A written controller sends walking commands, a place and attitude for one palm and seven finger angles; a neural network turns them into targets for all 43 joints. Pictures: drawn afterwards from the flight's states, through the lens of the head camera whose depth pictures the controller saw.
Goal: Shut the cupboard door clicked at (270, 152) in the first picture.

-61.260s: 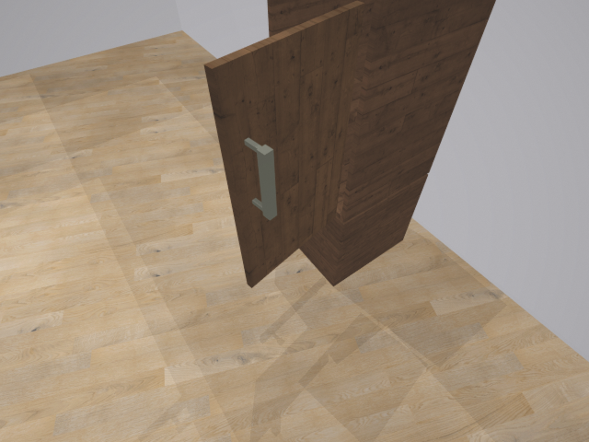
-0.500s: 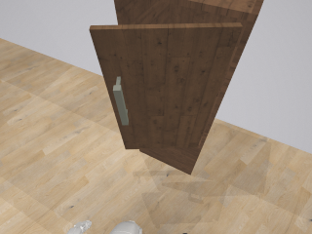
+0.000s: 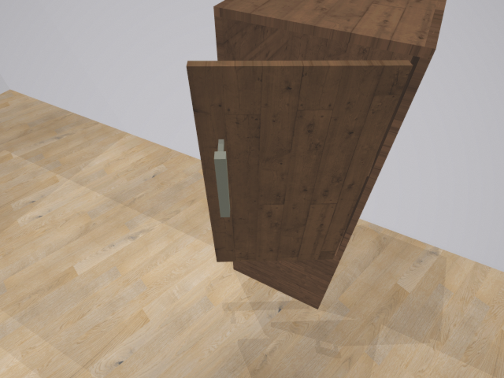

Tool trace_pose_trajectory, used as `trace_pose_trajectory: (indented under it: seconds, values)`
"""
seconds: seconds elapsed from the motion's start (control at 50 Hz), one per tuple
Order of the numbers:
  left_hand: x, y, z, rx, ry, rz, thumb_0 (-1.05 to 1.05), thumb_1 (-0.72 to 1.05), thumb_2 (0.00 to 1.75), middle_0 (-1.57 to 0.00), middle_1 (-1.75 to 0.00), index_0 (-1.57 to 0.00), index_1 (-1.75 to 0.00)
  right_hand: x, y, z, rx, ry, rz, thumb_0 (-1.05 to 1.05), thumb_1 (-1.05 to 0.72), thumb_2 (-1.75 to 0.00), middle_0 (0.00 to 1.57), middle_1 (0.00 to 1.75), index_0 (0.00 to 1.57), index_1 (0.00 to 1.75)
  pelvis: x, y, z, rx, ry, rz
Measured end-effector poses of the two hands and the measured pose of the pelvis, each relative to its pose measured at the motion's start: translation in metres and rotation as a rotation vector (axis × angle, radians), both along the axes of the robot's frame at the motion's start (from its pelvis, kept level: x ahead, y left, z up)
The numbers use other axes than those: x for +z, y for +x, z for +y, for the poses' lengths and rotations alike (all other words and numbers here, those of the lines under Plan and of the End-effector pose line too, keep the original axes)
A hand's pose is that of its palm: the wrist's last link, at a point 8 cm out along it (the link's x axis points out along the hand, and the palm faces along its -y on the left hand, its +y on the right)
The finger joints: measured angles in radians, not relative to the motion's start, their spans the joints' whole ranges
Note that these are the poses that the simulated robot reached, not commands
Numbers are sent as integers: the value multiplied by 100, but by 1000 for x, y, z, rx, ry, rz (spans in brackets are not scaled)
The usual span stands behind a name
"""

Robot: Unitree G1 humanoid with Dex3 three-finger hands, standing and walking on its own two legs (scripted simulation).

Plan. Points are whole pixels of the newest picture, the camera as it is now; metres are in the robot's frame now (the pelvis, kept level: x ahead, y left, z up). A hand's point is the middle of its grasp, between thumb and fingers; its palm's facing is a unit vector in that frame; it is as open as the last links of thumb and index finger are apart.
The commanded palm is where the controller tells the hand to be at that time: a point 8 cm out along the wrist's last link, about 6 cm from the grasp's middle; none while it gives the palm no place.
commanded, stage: come to a stop and stand still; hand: left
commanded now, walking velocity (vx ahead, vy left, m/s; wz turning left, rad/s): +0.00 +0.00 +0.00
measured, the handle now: (223, 180) +0.46 +0.10 +0.04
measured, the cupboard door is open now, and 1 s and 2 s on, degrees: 29 29 29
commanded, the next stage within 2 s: look again from close up in 0.10 s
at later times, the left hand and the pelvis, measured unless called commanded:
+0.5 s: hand out of the picture +0.10 +0.21 -0.13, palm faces -0.05 -0.94 -0.35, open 7.4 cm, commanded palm none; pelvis +0.00 -0.03 +0.02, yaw +0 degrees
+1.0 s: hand out of the picture +0.08 +0.17 -0.14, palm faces +0.00 -0.96 -0.28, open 7.4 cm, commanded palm none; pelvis +0.02 -0.05 +0.02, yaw +3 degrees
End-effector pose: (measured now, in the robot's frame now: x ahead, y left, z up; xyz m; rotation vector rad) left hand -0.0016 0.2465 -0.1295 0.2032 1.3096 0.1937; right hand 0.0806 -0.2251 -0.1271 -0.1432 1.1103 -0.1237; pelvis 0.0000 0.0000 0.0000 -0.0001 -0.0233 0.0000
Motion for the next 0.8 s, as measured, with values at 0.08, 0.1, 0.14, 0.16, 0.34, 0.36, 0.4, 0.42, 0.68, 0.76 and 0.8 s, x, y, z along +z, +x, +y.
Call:
trace_pose_trajectory:
  seconds: [0.08,0.1,0.14,0.16,0.34,0.36,0.4,0.42,0.68,0.76,0.8]
  values:
    - [0,12,-6,-21,-16,-14,1,91,90,-21,-30,-20,-30,1,-20,-15,-27,-32,56,-1,-92,-90,20,30,20,30,3,0,-2,-3,4,-2]
    - [0,16,-7,-28,-18,-21,1,91,90,-21,-30,-20,-30,2,-24,-20,-33,-40,68,-1,-92,-90,20,30,20,30,3,0,-2,-3,5,-3]
    - [1,25,-8,-41,-18,-36,1,91,90,-21,-30,-20,-30,3,-32,-28,-44,-57,88,0,-91,-90,20,30,20,30,5,-1,-4,-4,7,-5]
    - [2,30,-8,-48,-17,-44,1,91,90,-21,-30,-20,-30,4,-35,-32,-49,-64,97,0,-91,-90,20,30,20,30,5,-1,-5,-5,7,-6]
    - [18,72,0,-107,33,-120,1,91,90,-21,-30,-20,-30,13,-45,-66,-67,-109,121,0,-91,-90,20,30,20,30,12,-1,-16,-5,12,-11]
    - [20,76,2,-112,41,-127,1,91,90,-21,-30,-20,-30,14,-44,-69,-66,-111,120,0,-91,-90,20,30,20,30,12,0,-17,-5,12,-12]
    - [25,84,5,-121,57,-140,1,91,90,-21,-30,-20,-30,16,-41,-75,-62,-116,117,0,-91,-90,20,30,20,30,14,0,-20,-3,13,-13]
    - [27,88,6,-124,64,-146,1,91,90,-21,-30,-20,-30,16,-40,-78,-59,-118,115,0,-91,-90,20,30,20,30,14,0,-21,-2,13,-13]
    - [45,107,11,-126,116,-159,0,91,90,-21,-30,-20,-30,23,-7,-104,-10,-138,99,0,-91,-90,20,30,20,30,20,9,-34,13,14,-8]
    - [44,105,6,-117,108,-144,0,91,90,-21,-30,-20,-30,24,3,-107,3,-140,97,0,-91,-90,20,30,20,30,22,13,-38,17,12,-9]
    - [43,102,3,-110,103,-136,1,91,90,-21,-30,-20,-30,25,7,-108,9,-140,96,0,-91,-90,20,30,20,30,22,14,-40,20,11,-9]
